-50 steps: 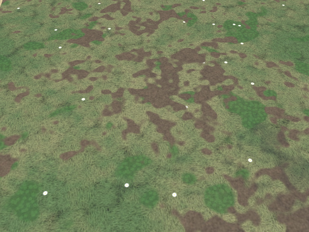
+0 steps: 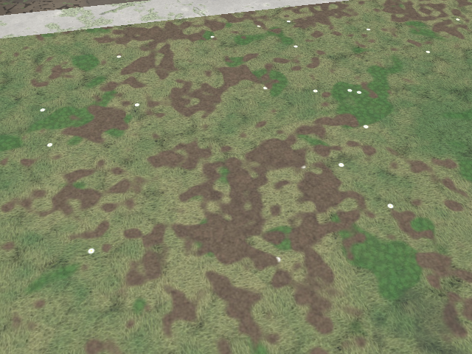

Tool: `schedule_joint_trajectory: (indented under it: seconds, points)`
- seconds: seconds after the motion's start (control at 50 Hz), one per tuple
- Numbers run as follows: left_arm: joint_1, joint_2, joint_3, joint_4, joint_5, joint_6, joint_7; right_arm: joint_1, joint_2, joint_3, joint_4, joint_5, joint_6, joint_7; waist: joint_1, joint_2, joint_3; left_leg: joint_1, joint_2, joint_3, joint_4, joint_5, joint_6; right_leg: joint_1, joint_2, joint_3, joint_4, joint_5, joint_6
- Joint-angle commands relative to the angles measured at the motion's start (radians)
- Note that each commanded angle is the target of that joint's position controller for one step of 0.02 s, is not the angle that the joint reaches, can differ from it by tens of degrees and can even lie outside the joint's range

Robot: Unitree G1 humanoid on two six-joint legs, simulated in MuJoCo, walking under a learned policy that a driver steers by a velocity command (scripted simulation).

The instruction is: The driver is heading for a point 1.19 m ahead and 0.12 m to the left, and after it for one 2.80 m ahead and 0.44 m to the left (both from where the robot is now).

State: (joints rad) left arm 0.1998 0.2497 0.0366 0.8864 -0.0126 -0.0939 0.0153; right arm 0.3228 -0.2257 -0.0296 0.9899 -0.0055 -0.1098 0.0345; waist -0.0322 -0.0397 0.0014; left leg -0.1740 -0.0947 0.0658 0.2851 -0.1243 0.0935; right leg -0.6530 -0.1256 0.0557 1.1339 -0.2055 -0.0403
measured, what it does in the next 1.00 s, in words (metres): walks ahead: right foot, then left foot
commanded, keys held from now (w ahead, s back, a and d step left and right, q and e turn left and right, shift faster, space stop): w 0.58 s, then w+q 0.42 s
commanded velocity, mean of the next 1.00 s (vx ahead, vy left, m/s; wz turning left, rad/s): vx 0.50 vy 0.00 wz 0.13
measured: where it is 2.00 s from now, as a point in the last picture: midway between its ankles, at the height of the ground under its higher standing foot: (216, 254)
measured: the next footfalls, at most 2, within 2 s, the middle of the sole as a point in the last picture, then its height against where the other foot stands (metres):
right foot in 0.30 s outside the picture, level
left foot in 0.88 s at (211, 313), level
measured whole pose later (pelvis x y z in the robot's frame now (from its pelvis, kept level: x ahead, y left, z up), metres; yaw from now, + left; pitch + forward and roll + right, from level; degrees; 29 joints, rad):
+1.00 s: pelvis +0.55 +0.00 -0.01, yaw +11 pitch +2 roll +0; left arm 0.24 0.25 0.04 0.90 -0.01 -0.13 0.00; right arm 0.19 -0.26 -0.07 0.83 0.01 -0.08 0.04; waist 0.00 -0.01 0.04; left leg -0.38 -0.09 0.01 0.50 -0.15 0.10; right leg -0.39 -0.03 0.03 1.22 -0.38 -0.02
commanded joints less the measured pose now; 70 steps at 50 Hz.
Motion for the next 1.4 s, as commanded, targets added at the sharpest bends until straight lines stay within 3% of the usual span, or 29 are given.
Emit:
schedule_joint_trajectory:
  seconds: [0.02,0.1,0.2,0.24,0.28,0.3,0.32,0.34,0.36,0.38,0.4,0.44,0.52,0.64,0.76,0.82,0.86,0.88,0.9,0.92,0.94,0.98,1.06,1.18,1.26,1.34,1.36,1.38,1.4]
  points:
    - [0.034,0.044,0.012,-0.042,0.012,0.005,0.007,-0.040,-0.134,-0.022,-0.056,0.002,-0.017,-0.020,0.047,0.074,0.053,-0.098,0.284,-0.215,-0.204,0.066,0.172,-0.026,-0.043,0.004,-0.145,0.156,0.027]
    - [-0.126,0.029,0.006,-0.083,0.003,-0.006,-0.005,0.039,-0.161,-0.026,-0.039,0.018,-0.004,-0.034,-0.011,0.078,0.054,-0.015,0.266,-0.163,-0.186,0.082,0.126,0.006,0.002,-0.035,-0.428,0.306,0.036]
    - [-0.250,0.042,0.003,-0.132,-0.010,-0.015,-0.035,0.113,-0.169,-0.032,-0.005,0.026,0.017,-0.036,-0.049,0.094,0.081,0.144,0.326,-0.180,-0.114,0.057,0.112,0.002,0.032,-0.043,-0.577,0.223,0.017]
    - [-0.230,0.063,0.009,-0.138,-0.010,-0.024,-0.046,0.105,-0.182,-0.038,-0.003,0.027,0.027,-0.038,-0.024,0.107,0.068,0.189,0.351,-0.194,-0.061,0.104,0.097,0.055,0.047,-0.051,-0.619,0.143,-0.011]
    - [-0.061,0.114,0.038,-0.094,-0.007,-0.031,-0.045,0.065,-0.181,-0.035,-0.013,0.023,0.038,-0.039,0.074,0.112,-0.025,0.175,0.304,-0.149,0.135,0.376,0.062,0.296,0.104,-0.098,-0.662,0.106,-0.051]
    - [0.139,0.180,0.066,-0.040,-0.003,-0.033,-0.037,0.054,-0.144,-0.020,-0.031,0.010,0.038,-0.038,0.151,0.070,-0.160,0.050,0.243,-0.094,0.389,0.380,0.028,0.578,0.042,-0.028,-0.637,0.132,-0.100]
    - [0.287,0.291,0.094,-0.012,0.014,-0.026,-0.034,0.146,-0.039,0.012,-0.049,0.006,0.019,-0.031,0.149,-0.154,-0.315,-0.369,0.088,-0.007,0.803,0.050,-0.052,0.999,-0.213,0.380,-0.672,0.031,-0.247]
    - [0.314,0.236,0.077,-0.004,0.012,-0.023,-0.038,0.157,-0.045,0.016,-0.038,0.018,-0.008,-0.026,0.150,-0.229,-0.385,-0.539,0.039,-0.148,0.984,-0.424,-0.049,1.064,-0.288,0.682,-0.824,-0.058,-0.293]
    - [0.233,0.168,0.055,-0.016,0.007,-0.025,-0.039,0.073,-0.151,-0.013,-0.060,0.045,-0.023,-0.022,0.135,-0.152,-0.249,-0.625,0.105,-0.189,1.061,-0.374,-0.026,0.952,-0.256,0.564,-0.836,-0.077,-0.239]
    - [0.131,0.132,0.041,-0.041,0.005,-0.023,-0.039,0.003,-0.164,-0.016,-0.082,0.049,-0.026,-0.024,0.104,-0.087,-0.155,-0.615,0.163,-0.156,1.035,-0.276,-0.016,0.802,-0.219,0.412,-0.853,-0.004,-0.206]
    - [0.058,0.100,0.031,-0.053,0.009,-0.022,-0.045,-0.035,-0.152,-0.020,-0.087,0.034,-0.021,-0.031,0.075,-0.021,-0.088,-0.573,0.199,-0.139,0.973,-0.198,-0.020,0.665,-0.173,0.309,-0.893,0.070,-0.189]
    - [0.020,0.065,0.021,-0.046,0.018,-0.026,-0.054,-0.007,-0.112,-0.025,-0.080,0.022,0.009,-0.036,0.021,-0.047,-0.043,-0.461,0.238,-0.137,0.882,-0.118,-0.031,0.519,-0.108,0.187,-0.957,0.142,-0.168]
    - [0.095,0.108,0.033,0.002,0.018,-0.031,-0.040,-0.060,-0.092,-0.030,-0.102,0.014,0.032,-0.042,0.013,-0.018,0.005,-0.525,0.243,-0.120,0.754,0.001,-0.062,0.503,-0.090,0.087,-1.000,0.312,-0.189]
    - [0.166,0.132,0.036,0.036,0.014,-0.017,-0.012,-0.261,-0.063,-0.022,-0.159,0.020,0.025,-0.025,0.069,-0.023,0.046,-0.534,0.211,-0.085,0.422,0.244,-0.067,0.564,-0.073,-0.022,-1.036,0.263,-0.149]
    - [0.218,0.134,0.045,0.082,0.009,0.001,-0.002,-0.385,-0.064,-0.016,-0.227,0.032,0.024,0.010,0.100,-0.009,0.096,-0.592,0.182,-0.085,0.314,0.155,-0.016,0.762,-0.147,-0.095,-0.978,0.316,-0.123]
    - [0.170,0.166,0.055,0.066,0.007,0.017,0.006,-0.345,-0.091,-0.029,-0.243,0.028,0.022,0.027,0.057,-0.042,0.043,-0.448,0.121,-0.007,0.307,0.021,0.026,0.790,-0.152,-0.147,-0.837,0.670,-0.091]
    - [0.140,0.173,0.055,0.045,0.010,0.034,0.015,-0.108,-0.163,-0.074,-0.187,0.028,0.026,0.024,-0.066,-0.035,-0.098,-0.114,0.029,0.046,0.263,0.023,0.073,0.718,-0.093,-0.209,-0.508,0.896,-0.046]
    - [0.146,0.161,0.044,0.014,0.021,0.029,0.019,0.065,-0.255,-0.108,-0.156,0.024,0.032,0.009,-0.125,0.074,-0.204,0.203,0.170,-0.192,0.249,0.043,0.139,0.462,-0.045,-0.224,-0.186,0.630,-0.005]
    - [0.250,0.005,-0.006,-0.018,0.041,-0.006,-0.006,0.094,-0.333,-0.119,-0.156,0.028,0.030,0.006,-0.026,0.321,-0.320,0.551,0.413,-0.754,0.133,-0.118,0.332,0.017,0.177,-0.136,0.165,-0.268,0.057]
    - [0.171,0.093,0.011,-0.021,0.002,-0.050,-0.020,0.123,-0.249,-0.097,-0.156,0.025,0.029,0.002,-0.082,0.238,-0.370,0.597,0.426,-0.876,0.021,-0.186,0.322,-0.106,0.163,0.049,0.281,-0.345,0.032]
    - [0.075,0.140,0.023,-0.058,-0.029,-0.073,-0.026,0.069,-0.205,-0.087,-0.165,0.021,0.024,-0.004,-0.082,0.198,-0.228,0.498,0.392,-0.727,0.016,-0.113,0.269,-0.183,0.110,0.050,0.274,-0.265,0.007]
    - [0.006,0.141,0.032,-0.074,0.002,-0.077,-0.010,-0.078,-0.148,-0.069,-0.213,0.017,0.021,-0.003,-0.007,0.023,-0.100,0.189,0.317,-0.518,-0.011,0.086,0.215,-0.075,0.034,0.033,0.113,-0.130,0.007]
    - [0.018,0.104,0.040,-0.105,0.027,-0.028,0.000,-0.094,-0.156,-0.067,-0.234,0.016,0.021,-0.018,0.058,0.064,-0.044,-0.034,0.258,-0.397,-0.083,0.214,0.218,0.044,0.011,0.015,-0.079,-0.072,0.055]
    - [-0.185,0.055,0.023,-0.165,0.029,-0.027,-0.008,0.011,-0.166,-0.066,-0.203,0.021,0.032,-0.048,-0.018,0.107,0.004,-0.087,0.168,-0.244,-0.052,0.324,0.121,0.115,0.083,-0.040,-0.512,0.322,0.072]
    - [-0.248,0.072,0.024,-0.197,0.027,-0.036,-0.026,0.068,-0.154,-0.057,-0.171,0.018,0.047,-0.056,-0.046,0.130,-0.013,0.021,0.200,-0.283,0.048,0.394,0.083,0.150,0.126,-0.036,-0.620,0.365,0.039]
    - [-0.105,0.125,0.040,-0.161,0.047,-0.054,-0.030,0.007,-0.152,-0.053,-0.187,0.013,0.058,-0.065,0.045,0.130,-0.088,0.117,0.184,-0.320,0.274,0.527,0.034,0.328,0.129,-0.040,-0.761,0.411,-0.031]
    - [-0.007,0.172,0.048,-0.147,0.064,-0.059,-0.026,-0.001,-0.126,-0.043,-0.210,-0.001,0.054,-0.063,0.074,0.074,-0.198,0.021,0.129,-0.294,0.442,0.396,0.001,0.558,0.013,0.051,-0.692,0.763,-0.084]
    - [0.065,0.203,0.050,-0.140,0.073,-0.045,-0.023,0.168,-0.071,-0.025,-0.179,0.004,0.045,-0.057,0.050,-0.136,-0.348,-0.235,0.020,-0.253,0.753,-0.121,-0.073,0.903,-0.224,0.273,-0.607,1.118,-0.271]
    - [0.109,0.120,0.035,-0.119,0.039,-0.024,-0.029,0.236,-0.104,-0.022,-0.154,0.012,0.048,-0.047,0.058,-0.203,-0.461,-0.324,0.012,-0.249,0.875,-0.585,-0.102,0.963,-0.318,0.424,-0.633,1.019,-0.342]
Velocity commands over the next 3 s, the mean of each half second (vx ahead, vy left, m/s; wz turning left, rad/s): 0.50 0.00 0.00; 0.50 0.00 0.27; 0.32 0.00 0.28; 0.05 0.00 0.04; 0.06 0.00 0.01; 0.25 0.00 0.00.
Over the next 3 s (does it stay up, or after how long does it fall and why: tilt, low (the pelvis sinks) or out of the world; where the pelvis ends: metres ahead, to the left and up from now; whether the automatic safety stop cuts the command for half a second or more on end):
stays up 1.03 0.11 -0.02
